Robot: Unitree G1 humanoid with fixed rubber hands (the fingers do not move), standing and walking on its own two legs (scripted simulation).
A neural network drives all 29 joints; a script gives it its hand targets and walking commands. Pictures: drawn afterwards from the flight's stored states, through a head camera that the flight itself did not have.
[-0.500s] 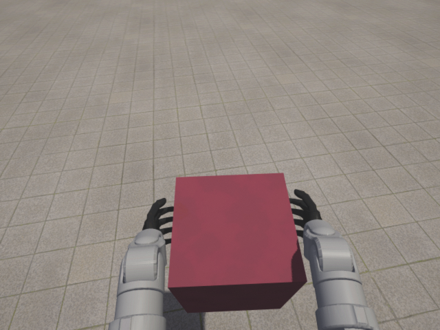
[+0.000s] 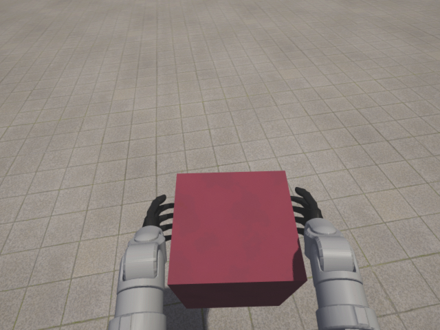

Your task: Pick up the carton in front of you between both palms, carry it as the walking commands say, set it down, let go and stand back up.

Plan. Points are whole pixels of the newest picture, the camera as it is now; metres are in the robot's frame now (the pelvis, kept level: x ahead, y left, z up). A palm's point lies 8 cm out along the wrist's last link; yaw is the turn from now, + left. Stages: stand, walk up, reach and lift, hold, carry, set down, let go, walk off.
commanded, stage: carry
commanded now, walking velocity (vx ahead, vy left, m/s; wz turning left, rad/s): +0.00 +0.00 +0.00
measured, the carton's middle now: (232, 244) +0.30 +0.00 -0.04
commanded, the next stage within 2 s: hold in 1.24 s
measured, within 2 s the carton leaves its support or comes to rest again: neither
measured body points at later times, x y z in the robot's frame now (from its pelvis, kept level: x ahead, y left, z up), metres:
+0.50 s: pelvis +0.00 -0.01 +0.00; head -0.02 -0.02 +0.45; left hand +0.31 +0.14 +0.03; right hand +0.31 -0.16 +0.03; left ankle +0.08 +0.12 -0.73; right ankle -0.05 -0.07 -0.73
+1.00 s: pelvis +0.00 -0.02 +0.00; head -0.01 -0.03 +0.45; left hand +0.31 +0.13 +0.03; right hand +0.31 -0.17 +0.03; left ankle +0.08 +0.12 -0.73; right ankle -0.05 -0.07 -0.73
